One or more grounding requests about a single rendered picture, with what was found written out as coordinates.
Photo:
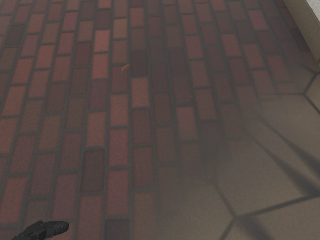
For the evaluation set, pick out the left robot hand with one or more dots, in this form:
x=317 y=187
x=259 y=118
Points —
x=43 y=230

